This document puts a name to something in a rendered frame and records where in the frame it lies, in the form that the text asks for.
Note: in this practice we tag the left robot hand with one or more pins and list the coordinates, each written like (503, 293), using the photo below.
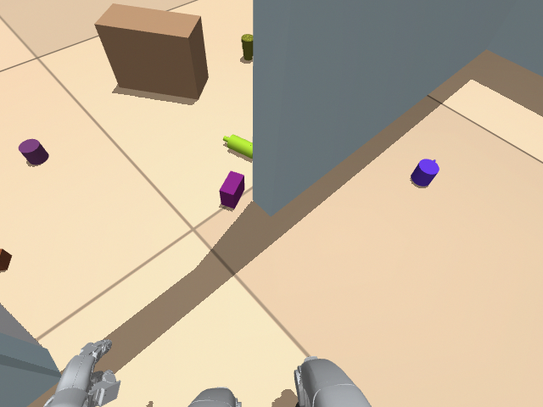
(102, 387)

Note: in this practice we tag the left robot arm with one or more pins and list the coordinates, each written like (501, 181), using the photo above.
(69, 397)

